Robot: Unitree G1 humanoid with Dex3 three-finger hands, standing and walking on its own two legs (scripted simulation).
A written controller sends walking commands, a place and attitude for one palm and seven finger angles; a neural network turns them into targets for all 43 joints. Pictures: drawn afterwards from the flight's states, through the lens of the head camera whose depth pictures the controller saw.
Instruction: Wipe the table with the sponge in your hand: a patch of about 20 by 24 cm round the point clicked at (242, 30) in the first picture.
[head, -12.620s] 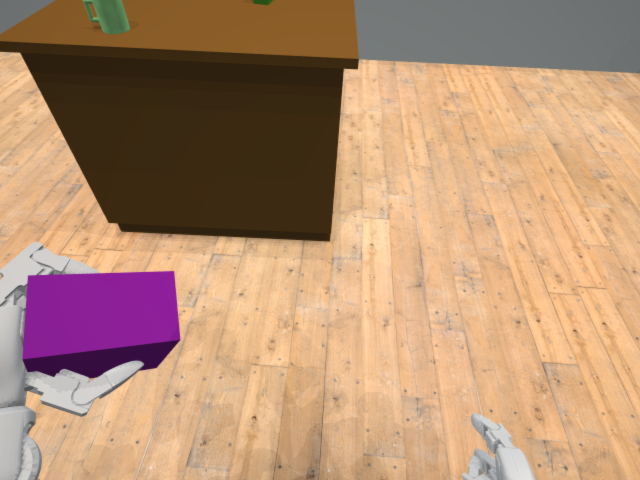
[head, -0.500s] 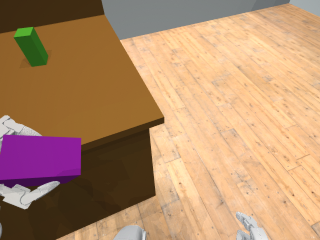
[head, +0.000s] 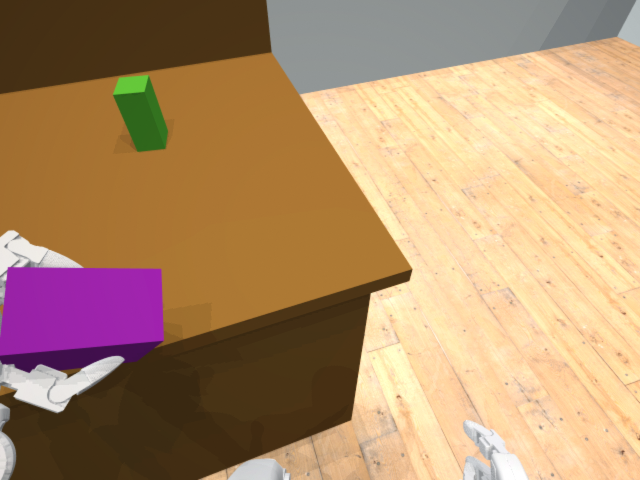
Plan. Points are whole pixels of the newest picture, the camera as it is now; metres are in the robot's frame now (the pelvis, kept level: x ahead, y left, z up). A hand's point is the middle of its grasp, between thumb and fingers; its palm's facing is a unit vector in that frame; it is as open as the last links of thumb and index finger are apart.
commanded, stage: shuffle to correct the standing spot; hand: left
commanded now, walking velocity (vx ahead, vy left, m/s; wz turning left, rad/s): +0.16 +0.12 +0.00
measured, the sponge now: (105, 321) +0.22 +0.23 +0.16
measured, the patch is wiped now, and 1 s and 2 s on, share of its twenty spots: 0.00 0.00 0.00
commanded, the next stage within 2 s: come to a stop and stand still in 0.16 s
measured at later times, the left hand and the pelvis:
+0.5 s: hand (19, 279) +0.25 +0.33 +0.17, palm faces +0.48 -0.78 -0.40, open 10.7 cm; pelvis +0.05 +0.06 +0.00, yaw +0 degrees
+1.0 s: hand out of the picture +0.28 +0.37 +0.18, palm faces +0.48 -0.76 -0.44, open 10.7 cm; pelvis +0.04 +0.08 +0.01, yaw -1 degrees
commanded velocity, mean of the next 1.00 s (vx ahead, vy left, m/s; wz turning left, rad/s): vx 0.01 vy -0.04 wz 0.00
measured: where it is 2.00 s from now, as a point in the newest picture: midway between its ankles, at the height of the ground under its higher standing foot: outside the picture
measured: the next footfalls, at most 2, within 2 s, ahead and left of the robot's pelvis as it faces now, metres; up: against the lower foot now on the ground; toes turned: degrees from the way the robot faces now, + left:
left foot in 0.10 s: +0.06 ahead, +0.15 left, +0.00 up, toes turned +0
right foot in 0.34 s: +0.09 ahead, -0.03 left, +0.00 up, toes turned -4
